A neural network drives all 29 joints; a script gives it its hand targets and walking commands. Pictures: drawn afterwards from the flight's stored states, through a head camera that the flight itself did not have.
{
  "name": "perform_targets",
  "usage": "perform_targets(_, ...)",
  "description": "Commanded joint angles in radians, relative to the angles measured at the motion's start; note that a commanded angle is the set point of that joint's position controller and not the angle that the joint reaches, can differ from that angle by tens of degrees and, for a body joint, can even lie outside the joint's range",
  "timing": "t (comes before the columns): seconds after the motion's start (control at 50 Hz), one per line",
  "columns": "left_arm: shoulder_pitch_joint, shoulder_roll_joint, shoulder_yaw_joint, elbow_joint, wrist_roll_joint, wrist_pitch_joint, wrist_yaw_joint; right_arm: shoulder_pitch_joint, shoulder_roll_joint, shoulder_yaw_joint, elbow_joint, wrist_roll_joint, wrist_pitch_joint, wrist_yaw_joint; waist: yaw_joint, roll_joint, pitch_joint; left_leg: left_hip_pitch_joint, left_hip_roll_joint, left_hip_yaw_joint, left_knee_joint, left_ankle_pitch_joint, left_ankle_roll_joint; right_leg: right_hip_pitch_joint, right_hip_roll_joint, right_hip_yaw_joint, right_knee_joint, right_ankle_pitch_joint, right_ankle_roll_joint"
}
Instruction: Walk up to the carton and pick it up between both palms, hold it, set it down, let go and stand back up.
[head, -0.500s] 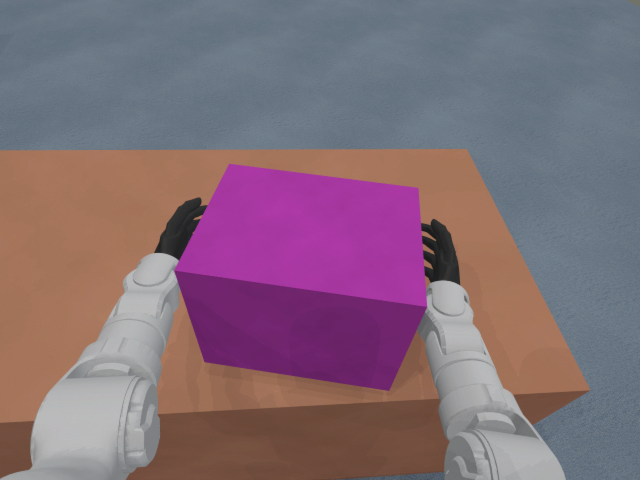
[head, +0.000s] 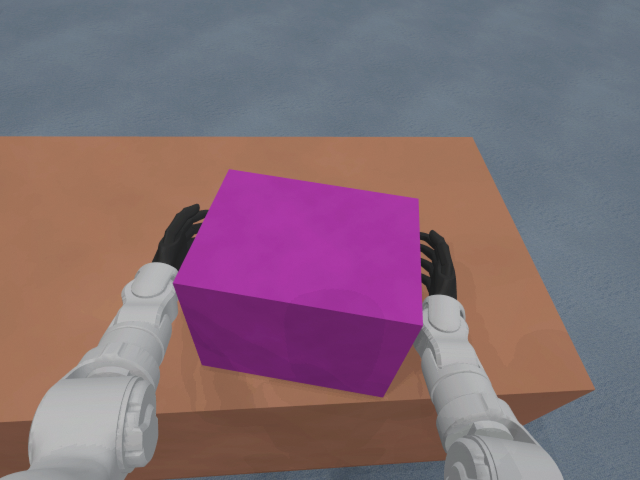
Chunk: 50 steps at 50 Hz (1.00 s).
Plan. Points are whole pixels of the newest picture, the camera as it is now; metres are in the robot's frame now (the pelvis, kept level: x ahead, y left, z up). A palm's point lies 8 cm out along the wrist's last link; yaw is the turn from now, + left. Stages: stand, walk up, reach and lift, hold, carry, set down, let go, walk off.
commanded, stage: set down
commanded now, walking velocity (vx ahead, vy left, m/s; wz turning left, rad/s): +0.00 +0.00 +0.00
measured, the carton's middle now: (306, 284) +0.39 +0.01 -0.01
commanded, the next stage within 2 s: none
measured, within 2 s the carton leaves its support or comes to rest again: neither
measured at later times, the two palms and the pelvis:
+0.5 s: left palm (171, 262) +0.40 +0.19 +0.03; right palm (437, 293) +0.35 -0.17 +0.02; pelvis +0.00 +0.00 +0.00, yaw +0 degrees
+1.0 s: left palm (172, 258) +0.41 +0.19 +0.03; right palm (436, 292) +0.36 -0.17 +0.02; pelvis -0.01 +0.01 +0.00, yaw +0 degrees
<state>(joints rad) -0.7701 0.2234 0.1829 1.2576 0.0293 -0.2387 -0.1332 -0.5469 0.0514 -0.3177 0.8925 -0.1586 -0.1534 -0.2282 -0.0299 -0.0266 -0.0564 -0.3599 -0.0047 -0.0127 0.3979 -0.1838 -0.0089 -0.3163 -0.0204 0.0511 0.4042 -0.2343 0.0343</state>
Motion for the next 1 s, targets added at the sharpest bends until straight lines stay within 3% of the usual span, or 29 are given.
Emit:
perform_targets(0.0, -0.787, -0.598, -0.228, -0.140, 0.039, -0.111, -0.130, -0.755, 0.668, 0.335, -0.131, -0.059, -0.158, 0.152, -0.084, 0.060, -0.685, 0.228, -0.002, 0.067, 0.076, 0.392, -0.054, 0.250, 0.020, -0.090, 0.002, 0.601, 0.016)
perform_targets(0.1, -0.786, -0.595, -0.215, -0.126, 0.051, -0.137, -0.122, -0.756, 0.654, 0.324, -0.101, -0.073, -0.186, 0.164, -0.059, 0.082, -0.684, 0.261, 0.004, 0.067, 0.087, 0.425, -0.060, 0.176, 0.029, -0.107, -0.007, 0.529, 0.005)
perform_targets(0.12, -0.783, -0.584, -0.206, -0.106, 0.062, -0.136, -0.123, -0.728, 0.644, 0.296, -0.068, -0.086, -0.192, 0.165, -0.080, 0.086, -0.645, 0.260, 0.006, 0.071, 0.083, 0.406, -0.064, 0.181, 0.029, -0.106, -0.010, 0.522, 0.005)
perform_targets(0.14, -0.780, -0.588, -0.193, -0.078, 0.073, -0.134, -0.126, -0.741, 0.628, 0.291, -0.057, -0.097, -0.191, 0.164, -0.065, 0.086, -0.628, 0.248, 0.008, 0.066, 0.073, 0.386, -0.058, 0.172, 0.028, -0.110, -0.016, 0.478, 0.003)
perform_targets(0.16, -0.776, -0.587, -0.185, -0.066, 0.074, -0.133, -0.128, -0.751, 0.617, 0.262, -0.047, -0.099, -0.202, 0.163, -0.076, 0.071, -0.606, 0.259, 0.010, 0.073, 0.070, 0.358, -0.060, 0.165, 0.031, -0.106, -0.026, 0.444, 0.000)
perform_targets(0.2, -0.804, -0.577, -0.197, -0.085, 0.064, -0.144, -0.123, -0.739, 0.611, 0.254, -0.030, -0.092, -0.209, 0.166, -0.078, 0.096, -0.626, 0.275, 0.016, 0.067, 0.074, 0.381, -0.065, 0.144, 0.037, -0.112, -0.023, 0.438, -0.005)
perform_targets(0.34, -0.741, -0.507, -0.095, -0.006, 0.132, -0.151, -0.126, -0.687, 0.574, 0.184, 0.039, -0.158, -0.223, 0.174, -0.055, 0.069, -0.547, 0.230, 0.016, 0.083, 0.056, 0.312, -0.049, 0.141, 0.022, -0.113, -0.031, 0.373, -0.004)
perform_targets(0.4, -0.755, -0.516, -0.109, -0.019, 0.115, -0.156, -0.118, -0.703, 0.549, 0.137, 0.039, -0.165, -0.243, 0.177, -0.078, 0.087, -0.575, 0.262, 0.022, 0.079, 0.065, 0.323, -0.064, 0.106, 0.033, -0.124, -0.034, 0.339, -0.013)
perform_targets(0.44, -0.733, -0.468, -0.086, -0.008, 0.127, -0.159, -0.114, -0.685, 0.509, 0.114, 0.064, -0.162, -0.251, 0.174, -0.067, 0.101, -0.556, 0.247, 0.026, 0.083, 0.059, 0.300, -0.061, 0.093, 0.024, -0.114, -0.040, 0.322, -0.015)
perform_targets(0.46, -0.743, -0.461, -0.076, -0.018, 0.132, -0.161, -0.112, -0.666, 0.508, 0.095, 0.083, -0.188, -0.250, 0.175, -0.082, 0.096, -0.547, 0.241, 0.026, 0.081, 0.055, 0.295, -0.064, 0.100, 0.026, -0.119, -0.038, 0.326, -0.011)
perform_targets(0.48, -0.726, -0.438, -0.048, 0.002, 0.147, -0.160, -0.110, -0.665, 0.504, 0.100, 0.082, -0.188, -0.253, 0.178, -0.059, 0.090, -0.517, 0.235, 0.025, 0.083, 0.049, 0.294, -0.058, 0.109, 0.022, -0.119, -0.032, 0.337, -0.010)
perform_targets(0.52, -0.725, -0.404, -0.018, 0.028, 0.151, -0.155, -0.108, -0.674, 0.464, 0.080, 0.079, -0.189, -0.251, 0.171, -0.056, 0.075, -0.513, 0.217, 0.020, 0.090, 0.050, 0.268, -0.048, 0.131, 0.018, -0.107, -0.031, 0.338, -0.001)
perform_targets(0.58, -0.722, -0.337, -0.008, 0.009, 0.137, -0.159, -0.100, -0.641, 0.395, 0.053, 0.107, -0.176, -0.246, 0.164, -0.081, 0.066, -0.513, 0.226, 0.021, 0.087, 0.043, 0.252, -0.048, 0.123, 0.017, -0.114, -0.030, 0.312, -0.003)
perform_targets(0.64, -0.696, -0.308, 0.012, 0.000, 0.140, -0.157, -0.082, -0.638, 0.386, 0.057, 0.102, -0.163, -0.253, 0.157, -0.054, 0.081, -0.496, 0.217, 0.019, 0.079, 0.058, 0.281, -0.055, 0.104, 0.015, -0.112, -0.023, 0.316, -0.004)
perform_targets(0.66, -0.713, -0.328, 0.009, 0.016, 0.148, -0.152, -0.085, -0.640, 0.400, 0.027, 0.116, -0.188, -0.248, 0.154, -0.072, 0.067, -0.459, 0.200, 0.020, 0.075, 0.051, 0.261, -0.046, 0.090, 0.009, -0.116, -0.030, 0.304, 0.000)
perform_targets(0.68, -0.690, -0.240, 0.023, 0.018, 0.129, -0.155, -0.075, -0.612, 0.326, 0.033, 0.131, -0.159, -0.246, 0.150, -0.064, 0.067, -0.490, 0.215, 0.019, 0.084, 0.048, 0.255, -0.048, 0.096, 0.014, -0.112, -0.036, 0.299, -0.002)
perform_targets(0.7, -0.685, -0.288, 0.032, 0.004, 0.143, -0.149, -0.075, -0.622, 0.388, 0.032, 0.129, -0.176, -0.241, 0.146, -0.060, 0.061, -0.448, 0.190, 0.016, 0.079, 0.051, 0.244, -0.036, 0.092, 0.004, -0.107, -0.035, 0.294, 0.004)
perform_targets(0.72, -0.708, -0.278, 0.028, 0.010, 0.146, -0.147, -0.074, -0.642, 0.346, 0.008, 0.139, -0.176, -0.243, 0.146, -0.075, 0.074, -0.446, 0.194, 0.017, 0.076, 0.049, 0.228, -0.044, 0.079, 0.007, -0.112, -0.028, 0.270, -0.001)
perform_targets(0.74, -0.678, -0.158, 0.030, 0.001, 0.126, -0.150, -0.056, -0.590, 0.230, 0.005, 0.142, -0.158, -0.237, 0.129, -0.062, 0.079, -0.480, 0.204, 0.022, 0.087, 0.051, 0.236, -0.042, 0.065, 0.004, -0.111, -0.033, 0.261, -0.001)
perform_targets(0.78, -0.701, -0.266, 0.028, 0.006, 0.137, -0.140, -0.067, -0.612, 0.363, -0.026, 0.166, -0.193, -0.225, 0.133, -0.090, 0.057, -0.393, 0.183, 0.012, 0.071, 0.044, 0.183, -0.030, 0.050, 0.003, -0.115, -0.039, 0.210, 0.001)
perform_targets(0.8, -0.703, -0.245, 0.042, 0.007, 0.147, -0.136, -0.066, -0.612, 0.339, -0.012, 0.150, -0.195, -0.224, 0.137, -0.066, 0.054, -0.414, 0.187, 0.015, 0.077, 0.040, 0.177, -0.030, 0.063, 0.003, -0.110, -0.036, 0.205, 0.005)
perform_targets(0.84, -0.685, -0.299, 0.035, 0.003, 0.152, -0.133, -0.068, -0.619, 0.393, -0.014, 0.150, -0.191, -0.222, 0.142, -0.077, 0.049, -0.412, 0.180, 0.016, 0.076, 0.044, 0.180, -0.030, 0.049, 0.004, -0.114, -0.033, 0.209, 0.001)
perform_targets(0.9, -0.652, -0.247, 0.061, 0.038, 0.165, -0.128, -0.062, -0.594, 0.344, -0.008, 0.158, -0.195, -0.222, 0.150, -0.056, 0.064, -0.431, 0.183, 0.016, 0.082, 0.044, 0.194, -0.033, 0.075, 0.001, -0.111, -0.018, 0.246, 0.000)
perform_targets(0.92, -0.656, -0.311, 0.043, 0.034, 0.168, -0.127, -0.070, -0.582, 0.396, -0.028, 0.174, -0.216, -0.216, 0.149, -0.078, 0.059, -0.396, 0.174, 0.014, 0.070, 0.047, 0.183, -0.034, 0.045, 0.004, -0.119, -0.033, 0.206, 0.001)
perform_targets(0.96, -0.645, -0.264, 0.054, 0.017, 0.172, -0.135, -0.061, -0.565, 0.348, -0.039, 0.173, -0.208, -0.226, 0.150, -0.063, 0.082, -0.439, 0.196, 0.019, 0.073, 0.050, 0.200, -0.034, 0.048, 0.006, -0.118, -0.023, 0.223, -0.003)
perform_targets(0.98, -0.654, -0.298, 0.035, 0.009, 0.173, -0.136, -0.064, -0.578, 0.398, -0.035, 0.156, -0.214, -0.231, 0.149, -0.075, 0.086, -0.448, 0.203, 0.017, 0.071, 0.057, 0.227, -0.035, 0.043, 0.005, -0.122, -0.030, 0.237, -0.005)
